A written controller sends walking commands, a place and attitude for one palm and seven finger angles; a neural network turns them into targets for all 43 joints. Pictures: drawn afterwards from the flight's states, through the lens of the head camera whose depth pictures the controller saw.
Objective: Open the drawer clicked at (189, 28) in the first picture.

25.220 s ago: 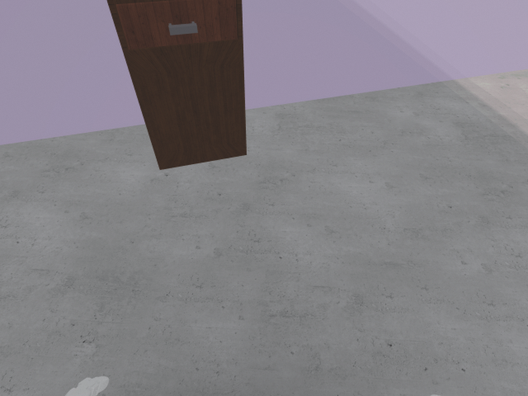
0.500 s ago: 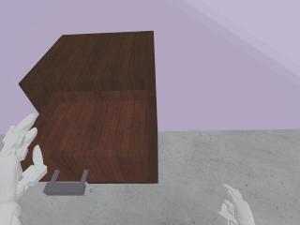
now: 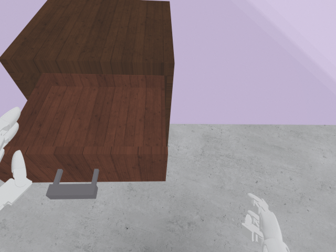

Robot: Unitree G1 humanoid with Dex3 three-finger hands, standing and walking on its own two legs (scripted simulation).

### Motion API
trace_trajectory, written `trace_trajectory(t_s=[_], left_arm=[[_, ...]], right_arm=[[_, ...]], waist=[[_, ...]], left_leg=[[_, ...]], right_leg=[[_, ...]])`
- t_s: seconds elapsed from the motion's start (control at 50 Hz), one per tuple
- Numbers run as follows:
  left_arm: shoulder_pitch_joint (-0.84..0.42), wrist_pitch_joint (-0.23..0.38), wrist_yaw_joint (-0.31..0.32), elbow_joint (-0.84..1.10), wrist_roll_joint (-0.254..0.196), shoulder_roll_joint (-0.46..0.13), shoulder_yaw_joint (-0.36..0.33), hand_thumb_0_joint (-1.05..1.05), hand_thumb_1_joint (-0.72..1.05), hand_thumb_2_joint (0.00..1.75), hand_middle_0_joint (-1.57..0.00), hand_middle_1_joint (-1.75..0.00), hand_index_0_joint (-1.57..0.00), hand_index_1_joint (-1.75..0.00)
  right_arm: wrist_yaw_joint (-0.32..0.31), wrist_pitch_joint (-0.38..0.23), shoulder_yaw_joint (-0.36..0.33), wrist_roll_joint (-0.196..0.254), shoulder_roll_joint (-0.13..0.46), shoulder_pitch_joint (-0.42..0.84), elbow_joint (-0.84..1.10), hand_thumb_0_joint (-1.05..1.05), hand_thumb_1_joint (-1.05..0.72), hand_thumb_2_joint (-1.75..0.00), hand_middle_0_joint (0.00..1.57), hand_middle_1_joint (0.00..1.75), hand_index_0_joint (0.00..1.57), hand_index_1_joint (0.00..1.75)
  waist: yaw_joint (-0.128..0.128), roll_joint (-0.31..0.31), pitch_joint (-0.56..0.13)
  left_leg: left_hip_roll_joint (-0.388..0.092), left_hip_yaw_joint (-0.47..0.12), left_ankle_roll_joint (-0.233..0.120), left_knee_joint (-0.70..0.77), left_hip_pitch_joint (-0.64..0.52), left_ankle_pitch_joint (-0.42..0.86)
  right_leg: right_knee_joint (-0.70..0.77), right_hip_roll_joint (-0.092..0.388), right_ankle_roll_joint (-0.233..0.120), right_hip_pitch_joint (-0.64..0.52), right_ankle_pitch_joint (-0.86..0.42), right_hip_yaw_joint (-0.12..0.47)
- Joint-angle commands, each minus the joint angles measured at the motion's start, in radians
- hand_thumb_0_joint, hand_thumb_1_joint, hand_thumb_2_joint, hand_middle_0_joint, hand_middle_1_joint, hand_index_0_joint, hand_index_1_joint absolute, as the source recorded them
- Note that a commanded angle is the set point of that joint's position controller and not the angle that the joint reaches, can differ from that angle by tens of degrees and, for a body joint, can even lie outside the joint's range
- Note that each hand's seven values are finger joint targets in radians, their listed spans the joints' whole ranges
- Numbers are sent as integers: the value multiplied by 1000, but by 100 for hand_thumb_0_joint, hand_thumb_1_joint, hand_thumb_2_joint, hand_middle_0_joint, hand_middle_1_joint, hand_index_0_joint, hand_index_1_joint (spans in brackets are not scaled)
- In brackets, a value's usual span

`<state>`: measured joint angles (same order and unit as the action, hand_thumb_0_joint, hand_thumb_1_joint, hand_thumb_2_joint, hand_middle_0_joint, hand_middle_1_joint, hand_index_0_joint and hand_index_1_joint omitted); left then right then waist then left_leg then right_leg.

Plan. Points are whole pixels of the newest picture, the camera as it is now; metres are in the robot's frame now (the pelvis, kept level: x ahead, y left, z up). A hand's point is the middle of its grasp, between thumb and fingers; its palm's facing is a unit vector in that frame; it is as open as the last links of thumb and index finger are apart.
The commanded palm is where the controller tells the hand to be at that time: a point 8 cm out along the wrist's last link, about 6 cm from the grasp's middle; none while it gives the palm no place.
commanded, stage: step back with the hand held close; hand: left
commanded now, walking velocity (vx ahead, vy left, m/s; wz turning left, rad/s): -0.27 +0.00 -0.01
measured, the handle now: (75, 182) +0.27 +0.25 -0.02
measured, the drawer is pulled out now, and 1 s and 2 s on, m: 0.28 0.28 0.28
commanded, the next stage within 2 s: stop stepping back and stand still in 0.82 s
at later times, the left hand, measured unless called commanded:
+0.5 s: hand out of the picture +0.12 +0.24 +0.17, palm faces +0.36 -0.81 -0.47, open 7.4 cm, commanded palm +0.06 +0.28 +0.18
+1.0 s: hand out of the picture -0.03 +0.19 +0.15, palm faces +0.33 -0.82 -0.46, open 7.4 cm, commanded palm -0.11 +0.23 +0.18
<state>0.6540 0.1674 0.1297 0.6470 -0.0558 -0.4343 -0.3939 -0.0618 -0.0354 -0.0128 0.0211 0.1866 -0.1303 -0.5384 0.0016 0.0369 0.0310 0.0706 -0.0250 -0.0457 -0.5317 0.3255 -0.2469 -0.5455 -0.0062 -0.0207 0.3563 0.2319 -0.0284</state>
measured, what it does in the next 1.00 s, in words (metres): walks backwards: right foot, then left foot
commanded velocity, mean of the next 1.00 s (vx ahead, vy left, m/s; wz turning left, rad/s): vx -0.30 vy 0.01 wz -0.01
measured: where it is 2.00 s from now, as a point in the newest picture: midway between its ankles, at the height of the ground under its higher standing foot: outside the picture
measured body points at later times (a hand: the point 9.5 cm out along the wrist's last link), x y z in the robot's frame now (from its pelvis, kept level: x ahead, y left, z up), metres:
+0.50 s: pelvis -0.07 +0.00 +0.00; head -0.04 +0.02 +0.45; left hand +0.10 +0.28 +0.20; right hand +0.10 -0.22 -0.08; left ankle -0.04 +0.11 -0.73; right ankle -0.08 -0.12 -0.70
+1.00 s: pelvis -0.23 -0.05 +0.00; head -0.18 -0.04 +0.45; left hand -0.05 +0.23 +0.17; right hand -0.04 -0.31 -0.08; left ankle -0.26 +0.07 -0.74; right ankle -0.16 -0.14 -0.73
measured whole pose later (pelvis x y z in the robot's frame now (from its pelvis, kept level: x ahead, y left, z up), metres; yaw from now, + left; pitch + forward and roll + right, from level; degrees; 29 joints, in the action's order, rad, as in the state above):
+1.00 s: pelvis -0.23 -0.05 +0.00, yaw +2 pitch +4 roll +1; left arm 0.64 0.18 0.17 0.62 -0.04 -0.39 -0.35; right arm -0.09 -0.03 -0.04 0.02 0.24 -0.13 -0.59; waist 0.02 0.04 0.04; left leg -0.01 0.00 0.01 -0.50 0.26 -0.30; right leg -0.51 0.02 -0.04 0.42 0.16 -0.13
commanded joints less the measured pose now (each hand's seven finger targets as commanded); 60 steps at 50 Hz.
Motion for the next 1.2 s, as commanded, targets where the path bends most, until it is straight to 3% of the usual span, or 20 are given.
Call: trace_trajectory(t_s=[0.0,0.08,0.16,0.2,0.26,0.3,0.32,0.38,0.46,0.56,0.62,0.66,0.7,0.74,0.86,0.9,0.96,1.02,1.1,1.18], left_arm=[[17,59,15,198,5,-105,-113,0,90,90,-20,-30,-20,-30],[-17,61,13,199,12,-95,-110,0,90,90,-20,-30,-20,-30],[-61,75,23,208,8,-116,-102,0,90,90,-20,-30,-20,-30],[-71,81,30,208,8,-99,-75,0,90,90,-20,-30,-20,-30],[-29,71,39,200,11,-126,-116,0,90,90,-20,-30,-20,-30],[-15,89,43,254,20,-117,-113,0,90,90,-20,-30,-20,-30],[-45,95,44,278,32,-131,-124,0,90,90,-20,-30,-20,-30],[-13,104,41,297,16,-122,-134,0,90,90,-20,-30,-20,-30],[8,82,31,263,12,-66,-86,0,90,90,-20,-30,-20,-30],[-3,70,11,175,4,-83,-102,0,90,90,-20,-30,-20,-30],[10,92,-8,186,-11,-116,-139,0,90,90,-20,-30,-20,-30],[40,102,-13,211,-10,-149,-146,0,90,90,-20,-30,-20,-30],[96,100,-3,165,-30,-144,-155,0,90,90,-20,-30,-20,-30],[134,89,6,122,-16,-116,-162,0,90,90,-20,-30,-20,-30],[22,74,45,142,12,-94,-87,0,90,90,-20,-30,-20,-30],[1,78,52,184,13,-102,-76,0,90,90,-20,-30,-20,-30],[41,83,61,254,19,-126,-93,0,90,90,-20,-30,-20,-30],[55,84,65,331,15,-156,-143,0,90,90,-20,-30,-20,-30],[8,76,65,215,15,-115,-114,0,90,90,-20,-30,-20,-30],[-130,60,40,51,23,-98,-55,0,90,90,-20,-30,-20,-30]], right_arm=[[-3,-60,-43,-13,144,64,156,0,-90,-90,20,30,20,30],[-1,-65,-38,-10,156,51,162,0,-90,-90,20,30,20,30],[6,-67,-47,-4,155,16,145,0,-90,-90,20,30,20,30],[5,-61,-37,-8,138,24,131,0,-90,-90,20,30,20,30],[-5,-55,-18,-16,123,49,130,0,-90,-90,20,30,20,30],[-12,-66,-26,-17,146,54,136,0,-90,-90,20,30,20,30],[-7,-82,-30,-26,126,51,138,0,-90,-90,20,30,20,30],[1,-118,-45,-42,113,24,115,0,-90,-90,20,30,20,30],[16,-129,-56,-24,130,21,80,0,-90,-90,20,30,20,30],[21,-128,-41,-27,151,57,69,0,-90,-90,20,30,20,30],[28,-116,-35,-12,148,89,97,0,-90,-90,20,30,20,30],[33,-92,-42,10,117,71,126,0,-90,-90,20,30,20,30],[19,-84,-51,34,109,103,131,0,-90,-90,20,30,20,30],[4,-59,-28,6,61,134,119,0,-90,-90,20,30,20,30],[-38,-31,-13,-9,94,121,107,0,-90,-90,20,30,20,30],[-37,-28,-28,-13,114,54,90,0,-90,-90,20,30,20,30],[-25,-62,-66,3,153,11,124,0,-90,-90,20,30,20,30],[-7,-101,-34,-4,126,43,144,0,-90,-90,20,30,20,30],[6,-116,-37,5,147,12,117,0,-90,-90,20,30,20,30],[-4,-94,-46,-1,157,6,74,0,-90,-90,20,30,20,30]], waist=[[-6,-163,-154],[0,-102,-127],[20,86,-115],[16,124,-137],[19,13,-125],[11,-288,-119],[7,-339,-151],[5,-281,-205],[1,-191,-215],[-4,-241,-165],[-20,-165,-214],[-11,135,-288],[-18,199,-278],[8,105,-223],[20,79,-176],[27,40,-212],[10,-174,-270],[4,-323,-202],[14,-108,-89],[37,187,8]], left_leg=[[-279,-191,-42,180,151,253],[-237,-168,-45,132,276,-7],[-59,-66,18,-225,55,-200],[-53,-46,27,-384,-47,-197],[-90,-37,22,-32,-40,-119],[-270,-245,-35,238,94,98],[-354,-284,-64,204,86,324],[-384,-248,-103,150,7,547],[-341,-131,-64,63,-226,793],[-327,-130,-50,108,-122,550],[-282,-97,-18,45,-46,321],[-115,59,55,-203,4,76],[-28,-30,67,-639,158,-255],[-64,-53,94,-675,231,-234],[-72,29,63,-47,109,-213],[-81,51,44,162,-9,-25],[-283,-107,-32,174,-136,294],[-282,-119,-40,215,48,122],[-172,-37,-22,146,210,-284],[-16,67,6,-423,-13,-269]], right_leg=[[-95,45,15,-221,18,40],[-45,68,5,-275,-90,85],[278,279,-109,68,115,351],[325,346,-135,161,175,313],[187,241,-67,70,45,156],[-126,53,16,-58,-33,34],[-261,28,25,-37,90,25],[-431,18,25,37,258,67],[-207,2,39,72,161,-7],[13,3,45,-59,71,-28],[168,26,46,-183,-124,-36],[205,207,-23,-201,-499,110],[205,390,-128,-122,-563,196],[193,343,-146,-93,-492,165],[147,244,-78,-250,-591,141],[117,201,-19,-253,-489,105],[-16,85,46,-176,-152,31],[-94,59,34,-196,96,-9],[61,69,42,-288,151,60],[430,293,-58,235,669,379]])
